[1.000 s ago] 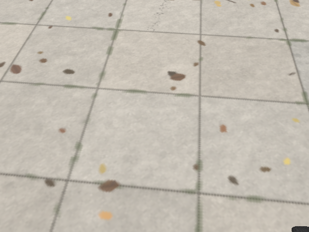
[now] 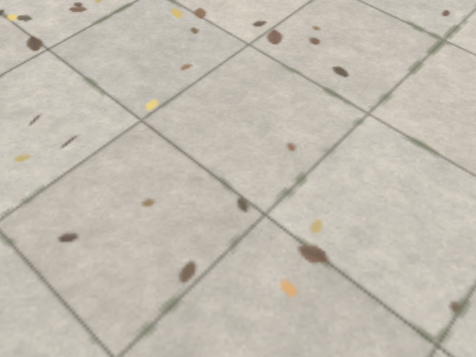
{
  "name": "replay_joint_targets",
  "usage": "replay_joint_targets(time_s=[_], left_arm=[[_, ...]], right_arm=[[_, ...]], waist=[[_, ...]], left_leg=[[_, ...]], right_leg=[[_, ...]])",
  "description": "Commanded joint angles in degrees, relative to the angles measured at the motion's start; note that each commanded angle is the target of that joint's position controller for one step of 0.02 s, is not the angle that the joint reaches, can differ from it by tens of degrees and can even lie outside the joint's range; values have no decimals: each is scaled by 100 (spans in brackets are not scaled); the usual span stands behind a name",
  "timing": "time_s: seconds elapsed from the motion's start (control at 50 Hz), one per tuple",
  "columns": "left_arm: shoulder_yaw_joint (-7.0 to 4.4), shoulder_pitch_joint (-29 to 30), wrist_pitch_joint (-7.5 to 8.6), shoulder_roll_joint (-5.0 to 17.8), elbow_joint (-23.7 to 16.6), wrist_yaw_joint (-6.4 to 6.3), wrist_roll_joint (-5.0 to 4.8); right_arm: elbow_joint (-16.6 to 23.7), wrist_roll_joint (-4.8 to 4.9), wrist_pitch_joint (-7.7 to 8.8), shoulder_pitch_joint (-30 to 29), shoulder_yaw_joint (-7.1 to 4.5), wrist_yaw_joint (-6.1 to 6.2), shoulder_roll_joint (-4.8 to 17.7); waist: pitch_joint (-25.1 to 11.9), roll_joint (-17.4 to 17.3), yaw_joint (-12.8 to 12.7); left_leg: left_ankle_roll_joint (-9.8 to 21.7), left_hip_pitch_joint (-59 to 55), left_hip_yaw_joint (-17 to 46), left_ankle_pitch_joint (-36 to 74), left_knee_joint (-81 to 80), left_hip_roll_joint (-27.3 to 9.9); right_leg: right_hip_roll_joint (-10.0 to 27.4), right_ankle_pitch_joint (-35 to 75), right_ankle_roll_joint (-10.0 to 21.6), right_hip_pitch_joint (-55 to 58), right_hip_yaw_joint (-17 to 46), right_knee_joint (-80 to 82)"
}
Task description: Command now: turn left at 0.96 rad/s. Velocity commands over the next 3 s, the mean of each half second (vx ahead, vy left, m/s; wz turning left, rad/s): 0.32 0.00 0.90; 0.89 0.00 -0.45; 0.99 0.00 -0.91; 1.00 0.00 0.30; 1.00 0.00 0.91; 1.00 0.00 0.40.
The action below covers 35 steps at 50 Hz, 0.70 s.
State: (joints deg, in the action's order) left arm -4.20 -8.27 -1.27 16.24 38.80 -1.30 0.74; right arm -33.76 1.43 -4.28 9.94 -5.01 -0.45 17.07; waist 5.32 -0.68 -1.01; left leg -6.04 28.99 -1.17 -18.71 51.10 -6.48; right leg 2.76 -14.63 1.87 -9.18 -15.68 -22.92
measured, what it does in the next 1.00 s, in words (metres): walks ahead: left foot, then right foot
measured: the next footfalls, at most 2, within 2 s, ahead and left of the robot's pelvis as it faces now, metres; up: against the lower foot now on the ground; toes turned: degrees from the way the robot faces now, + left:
left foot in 0.10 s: +0.05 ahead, +0.15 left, +0.00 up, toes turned +11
right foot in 0.60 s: +0.29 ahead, +0.01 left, +0.00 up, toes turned +22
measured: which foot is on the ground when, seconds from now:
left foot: up 0.00-0.08, down 0.10-0.62, up 0.64-1.00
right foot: down 0.00-0.10, up 0.12-0.58, down 0.60-1.00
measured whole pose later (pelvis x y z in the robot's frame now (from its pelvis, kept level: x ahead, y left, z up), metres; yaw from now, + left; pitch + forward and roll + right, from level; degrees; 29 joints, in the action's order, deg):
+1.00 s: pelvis +0.46 +0.12 -0.02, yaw +7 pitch +5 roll +2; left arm -3.0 -34.2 3.4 14.7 53.1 0.4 -0.5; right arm -32.7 -2.6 3.9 -4.0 2.4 -2.5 15.5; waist 1.6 -0.7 -8.8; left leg -0.2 38.4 1.4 -3.4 33.0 0.6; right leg -4.2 -23.9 7.0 9.1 15.5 -12.4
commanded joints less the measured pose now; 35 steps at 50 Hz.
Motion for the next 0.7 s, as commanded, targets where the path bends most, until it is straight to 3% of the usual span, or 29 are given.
replay_joint_targets(time_s=[0.02,0.06,0.08,0.1,0.12,0.14,0.16,0.18,0.2,0.22,0.24,0.3,0.38,0.4,0.42,0.46,0.52,0.56,0.58,0.6,0.62,0.64,0.66,0.68,0.7], left_arm=[[-379,176,96,1148,-310,88,-129],[-401,204,105,1151,-251,131,-243],[-390,264,88,1087,-208,134,-311],[-350,39,92,917,-72,169,-307],[-271,68,120,671,-263,189,-111],[-166,368,187,455,-739,144,74],[-259,714,173,843,-670,104,53],[-259,746,230,832,-715,113,-82],[-302,687,295,908,-617,110,-110],[-347,670,341,1024,-605,108,-90],[-350,647,390,1016,-565,144,-89],[-303,710,579,855,-467,197,-102],[-226,949,699,667,-472,216,-159],[-90,556,303,553,-221,351,367],[-95,518,169,555,-226,380,327],[-26,812,168,535,-332,404,179],[-23,936,263,703,-424,402,106],[-43,555,303,794,-367,397,87],[-65,56,320,817,-215,372,89],[-135,-938,360,945,127,316,106],[-249,-2258,423,1388,480,249,145],[-343,-2405,437,1944,519,294,101],[-210,-1708,407,1366,386,408,39],[-165,-1395,412,1111,256,425,18],[-155,-1493,436,1031,301,407,28]], right_arm=[[533,25,5,-252,-145,-74,522],[554,49,-70,-172,-207,-128,590],[482,47,-83,99,-270,-126,650],[315,20,-60,633,-410,-38,906],[283,47,-12,1149,-653,93,1718],[506,-187,140,685,-643,79,2132],[534,-184,334,611,-534,-24,1658],[319,-43,458,767,-450,-16,1446],[274,115,502,668,-392,-1,1263],[298,165,517,464,-313,19,1147],[356,100,544,338,-255,53,1125],[298,-21,653,488,-220,143,1159],[155,9,677,743,-201,218,1229],[-68,-377,532,898,-262,-6,1485],[-33,-368,494,868,-204,-119,1278],[-103,-308,536,1025,-93,-217,1008],[-176,-309,675,1041,-99,-167,1148],[-233,-304,725,884,-81,-102,1147],[-282,-322,737,782,-62,-65,1123],[-325,-387,762,707,-9,-26,993],[-230,-458,804,493,88,2,702],[193,-363,921,413,197,-1,383],[115,-468,935,316,212,3,571],[4,-510,955,182,192,-42,736],[-60,-538,989,66,195,-93,811]], waist=[[-802,773,-59],[-891,808,76],[-962,721,295],[-1153,283,545],[-1138,-1165,630],[-1707,-1906,284],[-1779,-856,606],[-1517,-698,483],[-1193,-302,382],[-941,-451,284],[-808,-638,206],[-716,-588,220],[-518,-902,300],[-634,-1335,377],[-478,-1294,377],[-329,-1251,551],[-275,-1118,590],[-172,-946,334],[-192,-748,40],[-485,-299,-426],[-908,1026,-1007],[-794,2699,-736],[-379,1441,-307],[-331,666,-188],[-412,286,-207]], left_leg=[[238,-175,-356,-88,-652,108],[483,-608,-453,-71,-1282,218],[673,-1141,-514,299,-1891,355],[967,-2149,-306,1110,-2540,539],[1535,-3485,1501,3956,-2804,-493],[2841,-3647,3647,3888,-2804,-1560],[2815,-3522,3239,3386,-3049,-1505],[2484,-3363,2925,1294,-3299,-1136],[2206,-3097,2878,-793,-3600,-878],[2123,-2797,2972,-1713,-3836,-789],[2083,-2554,2981,-2016,-3996,-643],[2000,-2438,2828,-1492,-4077,-406],[1906,-1994,2678,-1059,-3957,-100],[1777,-1800,2486,-1327,-3896,275],[1767,-1652,2382,-1267,-3907,326],[1778,-1477,2375,-1091,-3989,213],[1780,-1729,2638,-1292,-4114,-288],[1759,-1739,2535,-1118,-4147,-499],[1707,-1624,2256,-656,-3860,-455],[1623,-1309,1757,670,-2716,-173],[1420,-593,875,1776,-258,393],[1027,1422,336,-670,1098,1293],[1022,2174,781,-343,1806,1070],[977,2162,767,216,1938,735],[905,1921,734,471,1814,539]], right_leg=[[1688,2807,945,847,714,321],[1762,2886,710,899,572,-76],[1665,2837,473,702,354,-566],[1325,2624,117,157,98,-1517],[673,-345,-390,-1691,-81,-3286],[-129,-2556,-699,-3154,982,-4621],[-47,-2377,-655,-3370,1761,-5019],[34,-1718,-433,-3485,1957,-4747],[160,-1145,-303,-3556,2032,-4314],[137,-753,-273,-3507,2066,-3904],[52,-403,-281,-3332,2066,-3763],[-172,288,-368,-3078,2057,-2897],[-446,641,-604,-2568,2067,-1835],[-364,417,-710,-2378,1607,-2159],[-309,397,-785,-2351,1510,-2062],[-158,558,-791,-2083,1381,-1634],[44,354,-374,-1816,1360,-1247],[79,82,-19,-1345,1279,-970],[-22,-3,141,-785,1195,-723],[-286,-390,247,300,1224,-650],[361,-1730,417,1394,2464,-86],[1324,-3316,801,2126,5732,1350],[1507,-3463,1041,1905,6523,1471],[1394,-2927,1117,1663,5773,1167],[1148,-2321,1140,1434,5127,1077]])
Over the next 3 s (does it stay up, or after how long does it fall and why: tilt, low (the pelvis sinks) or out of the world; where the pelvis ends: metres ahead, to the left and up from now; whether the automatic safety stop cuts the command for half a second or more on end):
stays up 2.25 0.14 -0.01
